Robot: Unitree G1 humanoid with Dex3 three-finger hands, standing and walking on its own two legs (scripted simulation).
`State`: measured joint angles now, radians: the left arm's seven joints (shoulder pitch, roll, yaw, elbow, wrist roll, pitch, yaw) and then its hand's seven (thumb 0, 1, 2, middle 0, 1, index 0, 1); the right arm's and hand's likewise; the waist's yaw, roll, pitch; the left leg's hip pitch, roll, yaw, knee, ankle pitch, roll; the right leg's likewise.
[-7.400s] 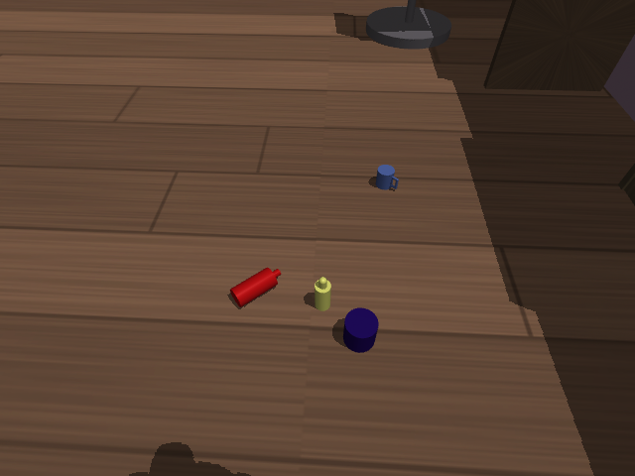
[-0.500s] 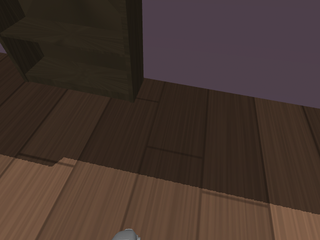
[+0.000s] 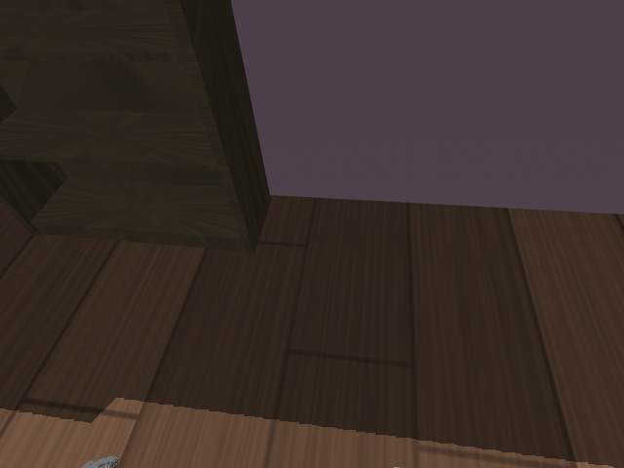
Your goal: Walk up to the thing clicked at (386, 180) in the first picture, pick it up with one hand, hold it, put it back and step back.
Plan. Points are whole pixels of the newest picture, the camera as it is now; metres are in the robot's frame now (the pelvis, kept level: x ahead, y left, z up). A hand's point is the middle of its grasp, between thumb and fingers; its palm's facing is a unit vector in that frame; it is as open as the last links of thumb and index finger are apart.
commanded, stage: walk up
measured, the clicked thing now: out of the picture +0.03 +1.43 -0.71
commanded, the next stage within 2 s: none
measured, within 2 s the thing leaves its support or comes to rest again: neither
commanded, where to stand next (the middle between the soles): +0.36 +0.02 m, yaw +1 degrees
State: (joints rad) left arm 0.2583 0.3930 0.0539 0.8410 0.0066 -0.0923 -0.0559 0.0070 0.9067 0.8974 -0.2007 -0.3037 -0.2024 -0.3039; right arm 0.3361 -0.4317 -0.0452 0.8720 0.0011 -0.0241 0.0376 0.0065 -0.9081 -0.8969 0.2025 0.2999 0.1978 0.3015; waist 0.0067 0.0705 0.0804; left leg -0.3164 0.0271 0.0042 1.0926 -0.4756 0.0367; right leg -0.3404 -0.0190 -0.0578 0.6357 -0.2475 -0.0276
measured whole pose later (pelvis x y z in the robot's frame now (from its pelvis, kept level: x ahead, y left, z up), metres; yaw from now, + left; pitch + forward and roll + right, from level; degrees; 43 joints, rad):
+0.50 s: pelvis +0.19 +0.03 +0.01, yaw +20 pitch -2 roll +0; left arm 0.12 0.47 0.05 0.74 0.04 0.03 -0.10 0.01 0.91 0.90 -0.20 -0.30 -0.20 -0.30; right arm 0.43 -0.41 -0.03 0.80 0.00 -0.05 -0.01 0.00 -0.90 -0.90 0.21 0.30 0.20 0.30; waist -0.04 -0.14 0.12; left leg -0.29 -0.04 -0.05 0.59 -0.26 0.03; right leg -0.54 -0.05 0.06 1.09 -0.40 0.00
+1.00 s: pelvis +0.35 -0.05 +0.00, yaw +47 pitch -1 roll +2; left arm 0.14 0.40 0.03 0.74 0.02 0.01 -0.04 0.01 0.90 0.90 -0.20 -0.30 -0.21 -0.30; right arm 0.21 -0.45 -0.06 0.74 -0.01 0.01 0.01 0.00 -0.91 -0.90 0.20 0.30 0.20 0.30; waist 0.04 -0.03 0.16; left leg -0.46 0.00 0.04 0.93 -0.44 0.01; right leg -0.39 -0.16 -0.15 0.72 -0.30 0.00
